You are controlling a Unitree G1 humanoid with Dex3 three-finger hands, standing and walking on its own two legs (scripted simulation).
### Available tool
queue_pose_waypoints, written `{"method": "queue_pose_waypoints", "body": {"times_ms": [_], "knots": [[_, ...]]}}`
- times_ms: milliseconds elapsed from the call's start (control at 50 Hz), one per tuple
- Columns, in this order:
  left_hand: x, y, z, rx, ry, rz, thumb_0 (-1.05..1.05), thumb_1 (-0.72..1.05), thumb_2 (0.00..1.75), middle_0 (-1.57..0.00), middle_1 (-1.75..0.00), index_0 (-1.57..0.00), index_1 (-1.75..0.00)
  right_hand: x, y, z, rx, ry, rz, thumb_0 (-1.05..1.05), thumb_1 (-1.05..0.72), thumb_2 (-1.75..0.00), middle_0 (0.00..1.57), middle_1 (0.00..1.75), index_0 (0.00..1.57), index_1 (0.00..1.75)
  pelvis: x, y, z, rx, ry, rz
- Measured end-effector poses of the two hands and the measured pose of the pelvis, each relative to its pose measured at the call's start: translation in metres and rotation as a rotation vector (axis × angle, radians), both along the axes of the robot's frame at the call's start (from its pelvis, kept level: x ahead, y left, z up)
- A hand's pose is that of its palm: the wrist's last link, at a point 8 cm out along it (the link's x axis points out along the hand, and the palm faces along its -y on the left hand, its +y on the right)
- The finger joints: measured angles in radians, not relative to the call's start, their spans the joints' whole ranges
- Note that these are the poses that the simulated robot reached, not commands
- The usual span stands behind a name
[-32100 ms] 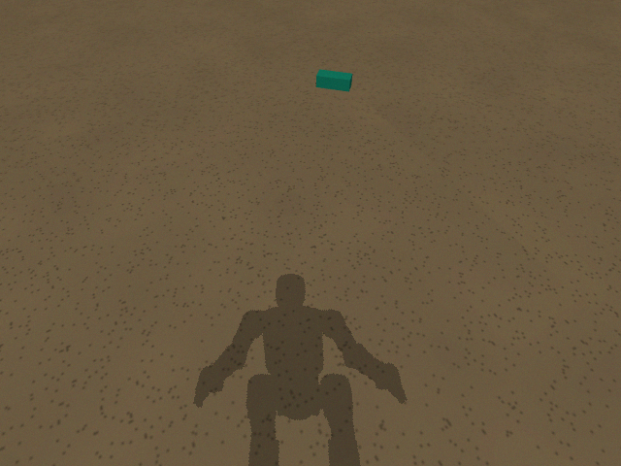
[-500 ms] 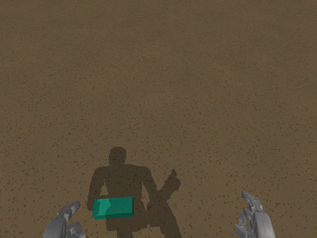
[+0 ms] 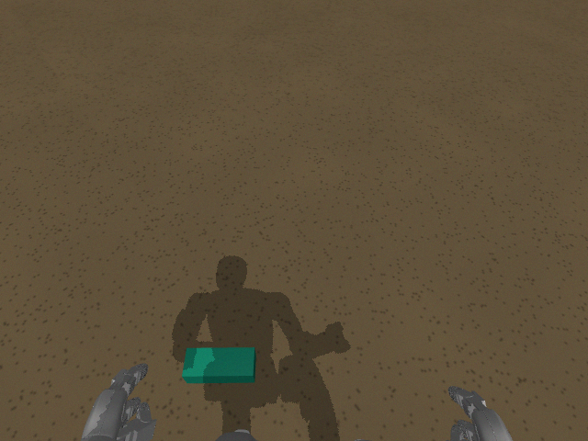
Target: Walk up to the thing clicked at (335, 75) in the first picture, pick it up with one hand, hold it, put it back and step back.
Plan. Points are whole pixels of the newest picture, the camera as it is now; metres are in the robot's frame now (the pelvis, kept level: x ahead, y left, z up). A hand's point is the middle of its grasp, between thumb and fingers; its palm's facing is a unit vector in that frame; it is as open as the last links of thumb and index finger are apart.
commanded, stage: stand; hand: left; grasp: from above
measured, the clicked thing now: (220, 365) +0.43 +0.23 -0.69
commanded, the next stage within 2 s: none
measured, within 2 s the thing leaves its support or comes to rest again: neither
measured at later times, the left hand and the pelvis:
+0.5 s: hand out of the picture +0.04 +0.25 -0.12, palm faces +0.05 -0.95 -0.31, open 7.4 cm; pelvis +0.00 +0.02 +0.04, yaw +0 degrees
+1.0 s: hand out of the picture +0.03 +0.25 -0.11, palm faces +0.03 -0.94 -0.33, open 7.4 cm; pelvis +0.00 +0.01 +0.05, yaw +0 degrees
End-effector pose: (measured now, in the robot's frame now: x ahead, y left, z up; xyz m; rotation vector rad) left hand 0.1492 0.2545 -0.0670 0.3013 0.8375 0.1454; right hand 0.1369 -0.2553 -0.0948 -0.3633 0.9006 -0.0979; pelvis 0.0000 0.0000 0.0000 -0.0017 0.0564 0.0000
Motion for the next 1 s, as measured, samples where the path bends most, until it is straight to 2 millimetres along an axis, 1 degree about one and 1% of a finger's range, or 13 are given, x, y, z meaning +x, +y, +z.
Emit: {"method": "queue_pose_waypoints", "body": {"times_ms": [100,180,300,420,520,620,860,1000], "knots": [[-0.030,0.022,-0.014,0.021,0.120,0.062,0.01,0.90,0.89,-0.20,-0.30,-0.20,-0.30,-0.022,-0.012,0.003,0.005,0.098,-0.064,0.01,-0.90,-0.90,0.21,0.30,0.20,0.30,0.001,0.003,0.011,0.006,-0.037,-0.001],[-0.056,0.033,-0.021,0.015,0.217,0.101,0.01,0.90,0.89,-0.20,-0.30,-0.20,-0.30,-0.041,-0.015,0.008,-0.005,0.163,-0.106,0.01,-0.90,-0.90,0.20,0.30,0.20,0.30,0.003,0.008,0.020,0.000,-0.060,-0.003],[-0.089,0.038,-0.024,-0.010,0.329,0.145,0.01,0.90,0.89,-0.20,-0.30,-0.20,-0.30,-0.063,-0.008,0.011,-0.002,0.247,-0.144,0.01,-0.91,-0.90,0.20,0.30,0.20,0.30,0.005,0.015,0.033,-0.007,-0.089,-0.003],[-0.110,0.039,-0.022,-0.024,0.399,0.168,0.00,0.90,0.89,-0.20,-0.30,-0.20,-0.30,-0.072,0.002,0.014,0.017,0.283,-0.162,0.01,-0.91,-0.90,0.20,0.30,0.20,0.30,0.004,0.019,0.042,-0.006,-0.115,-0.002],[-0.118,0.042,-0.019,-0.019,0.416,0.176,0.00,0.90,0.89,-0.20,-0.30,-0.20,-0.30,-0.074,0.006,0.014,0.028,0.287,-0.164,0.01,-0.90,-0.90,0.20,0.30,0.20,0.30,0.001,0.020,0.045,-0.002,-0.131,0.000],[-0.123,0.044,-0.016,-0.010,0.420,0.178,0.00,0.90,0.89,-0.20,-0.30,-0.20,-0.30,-0.076,0.005,0.015,0.036,0.287,-0.166,0.00,-0.90,-0.90,0.20,0.30,0.20,0.30,-0.003,0.019,0.047,-0.001,-0.138,0.004],[-0.129,0.043,-0.011,0.000,0.436,0.179,0.00,0.90,0.89,-0.20,-0.30,-0.20,-0.30,-0.084,-0.010,0.016,0.026,0.315,-0.174,0.00,-0.91,-0.90,0.20,0.30,0.20,0.30,-0.006,0.013,0.050,-0.001,-0.134,0.007],[-0.127,0.038,-0.011,0.000,0.446,0.176,0.00,0.90,0.89,-0.20,-0.30,-0.20,-0.30,-0.086,-0.018,0.017,0.021,0.331,-0.178,0.00,-0.91,-0.90,0.20,0.30,0.20,0.30,-0.004,0.008,0.051,-0.001,-0.130,0.006]]}}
